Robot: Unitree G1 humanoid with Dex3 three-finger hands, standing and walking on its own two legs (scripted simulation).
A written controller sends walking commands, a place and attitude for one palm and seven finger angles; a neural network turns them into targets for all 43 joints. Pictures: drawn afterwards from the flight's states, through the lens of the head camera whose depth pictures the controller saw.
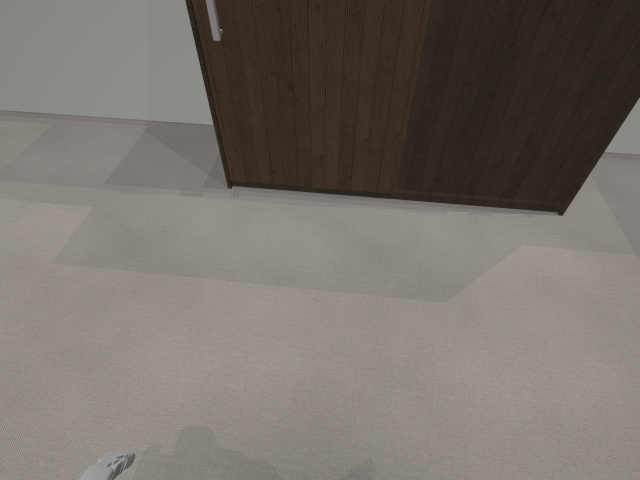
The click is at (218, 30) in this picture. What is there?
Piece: wardrobe's sliding door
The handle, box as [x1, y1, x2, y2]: [206, 0, 222, 40]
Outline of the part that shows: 206,0 213,40 219,40 221,38 220,35 222,33 222,30 219,28 214,0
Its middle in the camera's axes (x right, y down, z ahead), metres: -0.36 -0.79 +1.24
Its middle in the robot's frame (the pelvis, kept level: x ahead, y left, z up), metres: +1.46 +0.43 +0.09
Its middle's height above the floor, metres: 0.86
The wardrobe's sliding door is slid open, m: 0.00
